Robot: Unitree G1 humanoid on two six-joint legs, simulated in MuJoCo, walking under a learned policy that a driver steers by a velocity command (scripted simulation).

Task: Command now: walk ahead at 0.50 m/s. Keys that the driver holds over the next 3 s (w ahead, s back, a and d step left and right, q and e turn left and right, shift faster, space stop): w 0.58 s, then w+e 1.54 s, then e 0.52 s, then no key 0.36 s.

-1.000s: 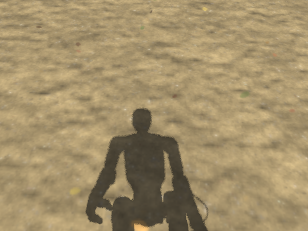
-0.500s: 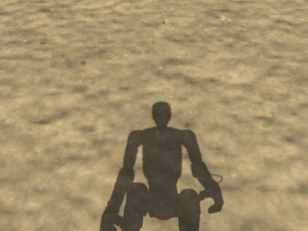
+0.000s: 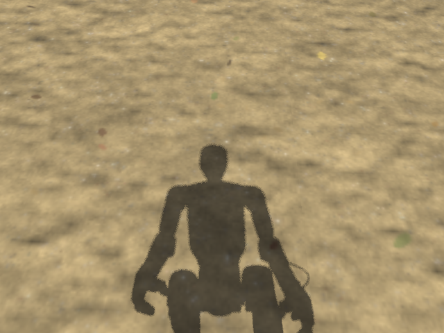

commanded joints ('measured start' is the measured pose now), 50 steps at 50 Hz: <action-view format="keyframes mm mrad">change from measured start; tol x32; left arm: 1 12 27 4 -44 3 16 -10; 11 -287 34 -9 -156 -14 1 -9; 17 280 211 60 -12 30 -38 28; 50 169 49 33 -45 -6 9 2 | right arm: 1 48 -93 -9 -28 3 -20 -2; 18 237 -49 1 -26 35 -1 -4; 39 -423 -57 6 -254 -4 35 22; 45 83 -295 -68 -178 -55 -7 -15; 50 -128 -69 -12 -190 -12 1 -13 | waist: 1 27 76 37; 18 115 -219 -369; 50 15 118 -25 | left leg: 1 -7 269 -212 -197 230 108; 15 241 280 -99 170 816 46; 18 -402 -11 -78 995 -356 -23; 19 -490 73 -160 1038 -277 -10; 40 -458 124 -69 269 76 -88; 43 -65 72 -54 128 49 -40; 45 472 524 -618 54 -96 98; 50 -6 376 -299 -131 -47 31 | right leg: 1 -95 -36 -21 -76 101 28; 15 228 113 -126 -600 99 -74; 18 864 -362 685 -805 11 -295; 23 368 -154 201 -921 145 -143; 31 419 -99 91 -974 343 -144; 43 516 -65 124 -546 699 -96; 46 -71 126 47 168 -252 -48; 50 -39 -6 48 92 -59 -31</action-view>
